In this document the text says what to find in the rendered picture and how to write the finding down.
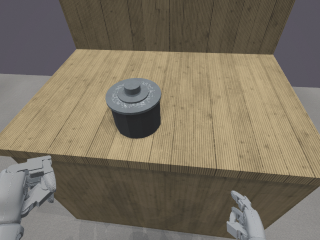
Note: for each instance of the pot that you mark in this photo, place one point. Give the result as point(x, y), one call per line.
point(139, 125)

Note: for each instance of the table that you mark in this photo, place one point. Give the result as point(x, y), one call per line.
point(229, 118)

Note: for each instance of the right robot hand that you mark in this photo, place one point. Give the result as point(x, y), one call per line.
point(250, 224)

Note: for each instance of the knob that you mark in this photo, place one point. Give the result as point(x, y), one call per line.
point(132, 87)

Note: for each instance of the robot left forearm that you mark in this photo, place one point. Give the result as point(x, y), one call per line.
point(11, 231)

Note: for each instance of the left robot hand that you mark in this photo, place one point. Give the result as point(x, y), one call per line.
point(37, 174)

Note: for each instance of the lid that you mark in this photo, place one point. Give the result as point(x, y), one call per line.
point(120, 102)

